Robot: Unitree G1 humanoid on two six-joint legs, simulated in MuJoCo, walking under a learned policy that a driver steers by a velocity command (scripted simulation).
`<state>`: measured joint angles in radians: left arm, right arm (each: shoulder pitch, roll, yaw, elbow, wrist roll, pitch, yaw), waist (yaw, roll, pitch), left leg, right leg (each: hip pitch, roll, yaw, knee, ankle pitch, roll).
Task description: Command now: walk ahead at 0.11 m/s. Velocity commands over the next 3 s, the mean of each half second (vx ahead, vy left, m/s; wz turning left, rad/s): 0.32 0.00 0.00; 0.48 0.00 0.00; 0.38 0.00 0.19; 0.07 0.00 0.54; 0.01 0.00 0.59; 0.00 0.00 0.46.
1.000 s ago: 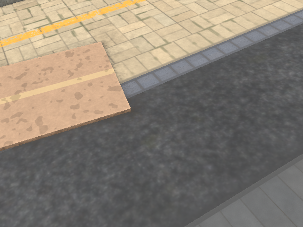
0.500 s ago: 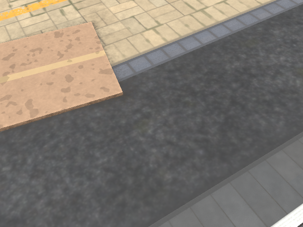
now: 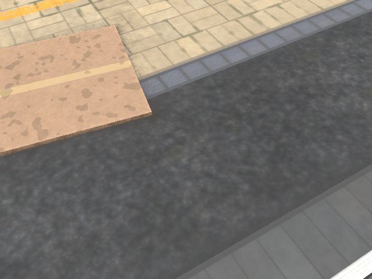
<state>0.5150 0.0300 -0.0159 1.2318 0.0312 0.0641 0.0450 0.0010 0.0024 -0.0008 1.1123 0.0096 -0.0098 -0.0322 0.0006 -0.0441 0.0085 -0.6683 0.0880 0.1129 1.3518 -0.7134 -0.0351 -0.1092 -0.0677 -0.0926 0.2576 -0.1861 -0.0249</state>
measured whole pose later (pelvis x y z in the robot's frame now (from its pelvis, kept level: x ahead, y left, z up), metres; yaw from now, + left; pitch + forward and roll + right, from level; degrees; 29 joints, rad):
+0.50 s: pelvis +0.15 +0.12 +0.03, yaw +0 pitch +2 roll -1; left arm 0.37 0.17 0.03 1.04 -0.01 -0.06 0.02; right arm 0.12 -0.14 -0.03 1.00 0.00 -0.09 0.04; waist -0.04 -0.04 -0.03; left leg -0.71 0.10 0.14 1.25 -0.56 0.05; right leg -0.41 0.03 0.16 1.41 -0.20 -0.09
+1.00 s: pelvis +0.42 +0.13 +0.11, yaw +2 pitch +3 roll -1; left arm -0.08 0.18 0.03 0.78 -0.03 -0.08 -0.07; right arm 0.50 -0.18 -0.03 1.08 0.00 -0.09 -0.03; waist -0.08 -0.02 0.01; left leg 0.18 0.02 0.12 0.22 -0.44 0.01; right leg -0.59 -0.02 -0.11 0.55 -0.06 -0.12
